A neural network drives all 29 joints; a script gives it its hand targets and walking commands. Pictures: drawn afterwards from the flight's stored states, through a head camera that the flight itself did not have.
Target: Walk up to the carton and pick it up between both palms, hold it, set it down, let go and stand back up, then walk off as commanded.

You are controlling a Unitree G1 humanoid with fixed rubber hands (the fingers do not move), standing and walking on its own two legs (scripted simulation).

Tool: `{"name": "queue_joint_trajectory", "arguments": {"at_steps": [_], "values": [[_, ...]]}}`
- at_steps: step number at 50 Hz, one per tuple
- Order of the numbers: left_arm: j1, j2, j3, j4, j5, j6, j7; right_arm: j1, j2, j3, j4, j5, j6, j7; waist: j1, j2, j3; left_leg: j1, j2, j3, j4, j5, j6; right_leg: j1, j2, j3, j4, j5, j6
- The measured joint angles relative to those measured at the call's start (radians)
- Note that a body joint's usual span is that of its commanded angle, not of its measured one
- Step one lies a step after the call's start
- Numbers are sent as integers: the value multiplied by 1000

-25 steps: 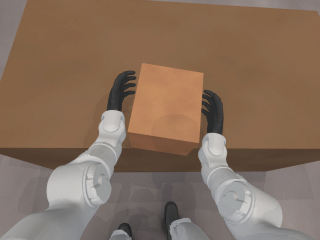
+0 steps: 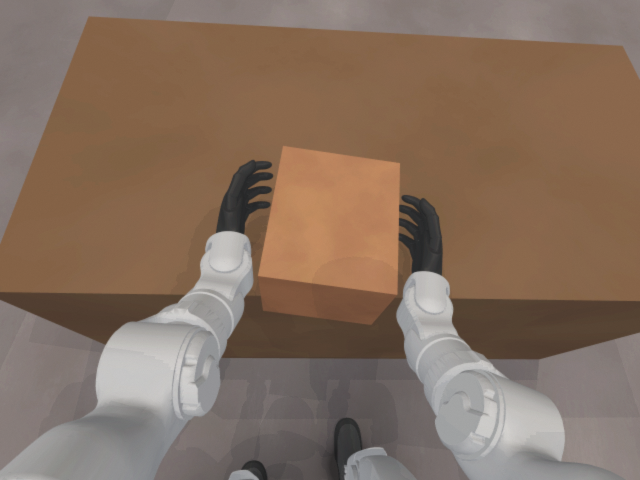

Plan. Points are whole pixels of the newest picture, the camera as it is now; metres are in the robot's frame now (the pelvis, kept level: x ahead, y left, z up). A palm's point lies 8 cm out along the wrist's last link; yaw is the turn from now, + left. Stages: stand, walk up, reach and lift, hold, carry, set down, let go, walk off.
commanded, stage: reach and lift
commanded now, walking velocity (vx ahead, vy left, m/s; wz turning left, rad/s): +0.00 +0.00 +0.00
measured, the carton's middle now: (329, 239) +0.44 -0.06 -0.06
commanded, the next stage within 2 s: none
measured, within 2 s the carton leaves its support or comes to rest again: leaves its support in 0.06 s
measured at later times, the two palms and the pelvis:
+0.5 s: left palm (219, 166) +0.45 +0.07 +0.11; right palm (450, 230) +0.38 -0.17 +0.07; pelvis +0.00 +0.00 +0.01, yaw +1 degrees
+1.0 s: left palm (181, 136) +0.44 +0.09 +0.17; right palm (450, 202) +0.38 -0.15 +0.12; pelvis +0.01 +0.01 +0.04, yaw +2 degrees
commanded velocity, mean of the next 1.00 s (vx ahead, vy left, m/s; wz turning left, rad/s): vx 0.00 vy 0.00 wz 0.00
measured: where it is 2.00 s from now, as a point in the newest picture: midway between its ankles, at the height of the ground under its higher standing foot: outside the picture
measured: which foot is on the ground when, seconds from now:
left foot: down 0.00-1.00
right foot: down 0.00-1.00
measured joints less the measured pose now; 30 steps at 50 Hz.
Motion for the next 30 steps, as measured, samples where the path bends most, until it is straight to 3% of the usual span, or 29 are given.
{"name": "queue_joint_trajectory", "arguments": {"at_steps": [7,18,30], "values": [[-6,-9,-98,25,-90,27,6,40,-5,88,-31,71,74,-8,1,20,-31,6,-7,-7,27,-14,3,6,-6,-2,32,-18,4],[-22,-16,-220,10,-202,94,7,114,-4,238,-210,191,239,-12,2,27,-69,108,-19,-10,22,-24,9,97,-13,6,49,-40,12],[-48,-4,-69,-35,-78,276,-9,117,25,224,-325,166,462,-10,0,-45,-2,413,-21,1,-107,1,7,376,-8,29,-35,-36,11]]}}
